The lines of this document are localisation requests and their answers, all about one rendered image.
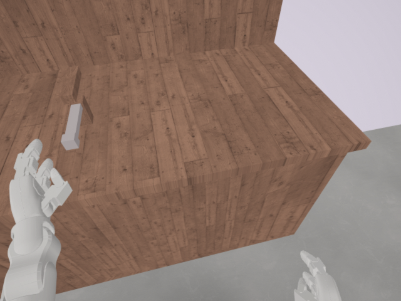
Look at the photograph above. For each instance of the counter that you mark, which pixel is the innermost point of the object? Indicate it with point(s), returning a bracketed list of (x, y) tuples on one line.
[(198, 134)]

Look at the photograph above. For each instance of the robot right hand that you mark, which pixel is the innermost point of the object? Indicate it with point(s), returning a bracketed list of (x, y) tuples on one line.
[(323, 286)]

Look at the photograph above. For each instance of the tap lever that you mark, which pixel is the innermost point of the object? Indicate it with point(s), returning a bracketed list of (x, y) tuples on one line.
[(70, 139)]

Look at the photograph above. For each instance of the robot left hand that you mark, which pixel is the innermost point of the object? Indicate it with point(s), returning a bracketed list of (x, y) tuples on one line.
[(30, 192)]

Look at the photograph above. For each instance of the left robot forearm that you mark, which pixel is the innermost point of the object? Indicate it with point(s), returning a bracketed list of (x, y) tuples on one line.
[(32, 254)]

